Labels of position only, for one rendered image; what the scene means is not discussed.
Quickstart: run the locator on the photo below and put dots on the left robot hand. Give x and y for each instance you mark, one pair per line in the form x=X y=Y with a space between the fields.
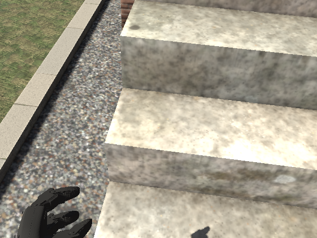
x=36 y=223

